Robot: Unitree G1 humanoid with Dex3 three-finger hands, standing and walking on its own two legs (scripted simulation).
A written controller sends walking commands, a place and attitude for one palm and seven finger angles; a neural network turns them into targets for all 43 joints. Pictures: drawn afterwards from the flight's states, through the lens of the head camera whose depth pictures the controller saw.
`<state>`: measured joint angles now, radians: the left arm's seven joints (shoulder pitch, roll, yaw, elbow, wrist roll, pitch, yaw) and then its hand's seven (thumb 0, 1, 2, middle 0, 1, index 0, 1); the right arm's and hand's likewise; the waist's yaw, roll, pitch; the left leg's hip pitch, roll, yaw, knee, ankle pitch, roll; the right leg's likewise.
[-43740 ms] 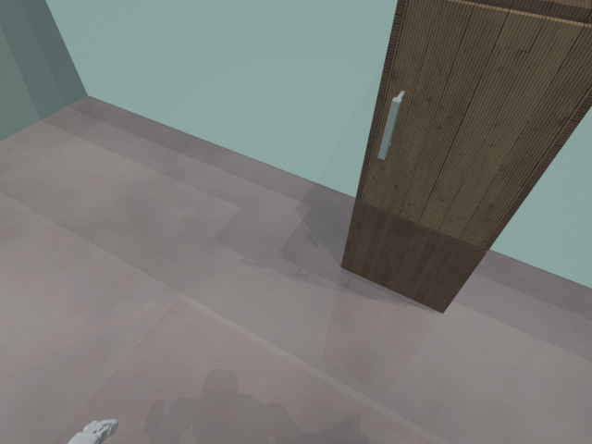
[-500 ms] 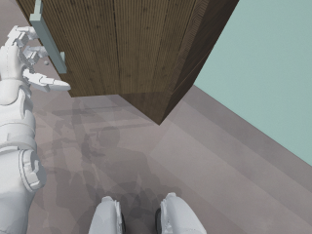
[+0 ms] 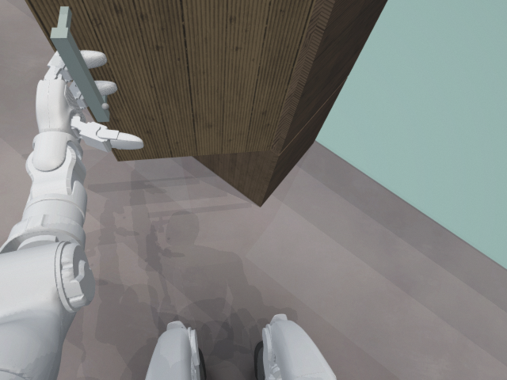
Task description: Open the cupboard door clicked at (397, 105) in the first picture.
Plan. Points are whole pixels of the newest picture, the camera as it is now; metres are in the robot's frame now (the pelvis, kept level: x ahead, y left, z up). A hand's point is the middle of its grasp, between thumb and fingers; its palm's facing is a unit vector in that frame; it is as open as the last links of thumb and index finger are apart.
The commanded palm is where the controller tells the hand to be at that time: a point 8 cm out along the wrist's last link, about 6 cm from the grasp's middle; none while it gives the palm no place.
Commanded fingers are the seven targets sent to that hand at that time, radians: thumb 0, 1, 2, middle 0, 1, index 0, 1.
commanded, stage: slide the fingers in behind the handle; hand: left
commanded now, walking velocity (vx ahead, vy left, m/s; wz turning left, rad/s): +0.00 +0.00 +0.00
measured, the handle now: (86, 71) +0.58 +0.21 +0.07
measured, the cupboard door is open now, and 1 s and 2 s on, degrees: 46 46 73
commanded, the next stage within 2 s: close the thumb around the handle in 0.50 s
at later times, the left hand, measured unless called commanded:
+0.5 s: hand (105, 105) +0.52 +0.18 +0.06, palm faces +0.06 -1.00 -0.02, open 14.0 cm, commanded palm +0.50 +0.21 +0.06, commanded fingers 0.00 -0.50 0.30 -0.30 -1.20 -0.30 -1.20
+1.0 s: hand (108, 102) +0.53 +0.18 +0.05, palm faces +0.07 -1.00 -0.02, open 9.5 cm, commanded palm +0.50 +0.21 +0.06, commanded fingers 0.00 0.68 0.80 -0.38 -1.33 -0.38 -1.33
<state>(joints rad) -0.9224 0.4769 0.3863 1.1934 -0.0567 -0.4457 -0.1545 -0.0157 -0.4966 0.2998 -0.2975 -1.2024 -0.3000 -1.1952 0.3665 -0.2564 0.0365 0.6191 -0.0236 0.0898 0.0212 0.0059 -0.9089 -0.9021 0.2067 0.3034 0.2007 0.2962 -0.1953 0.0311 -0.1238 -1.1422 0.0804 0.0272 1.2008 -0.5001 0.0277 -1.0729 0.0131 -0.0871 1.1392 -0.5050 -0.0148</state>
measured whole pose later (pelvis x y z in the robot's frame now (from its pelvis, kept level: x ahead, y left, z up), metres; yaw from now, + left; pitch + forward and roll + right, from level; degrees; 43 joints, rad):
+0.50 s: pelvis +0.00 +0.00 +0.00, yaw +0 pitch +25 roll -3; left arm -0.91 0.47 0.37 1.18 -0.07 -0.47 -0.14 -0.02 -0.50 0.30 -0.30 -1.20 -0.29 -1.20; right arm 0.38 -0.26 0.03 0.63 -0.03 0.09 0.02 0.01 -0.91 -0.90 0.21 0.30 0.20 0.30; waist -0.19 0.03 -0.13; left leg -1.13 0.08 0.03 1.19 -0.50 0.02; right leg -1.07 0.01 -0.09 1.13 -0.50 -0.02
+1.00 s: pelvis +0.01 +0.00 +0.00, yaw +0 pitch +26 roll -4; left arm -0.92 0.47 0.38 1.18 -0.06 -0.45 -0.13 -0.01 0.16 0.58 -0.34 -1.27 -0.34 -1.26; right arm 0.38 -0.25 0.03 0.63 -0.03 0.09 0.02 0.01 -0.91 -0.90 0.21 0.30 0.20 0.30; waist -0.19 0.04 -0.13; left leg -1.15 0.08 0.03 1.20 -0.51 0.03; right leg -1.08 0.01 -0.08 1.14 -0.51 -0.01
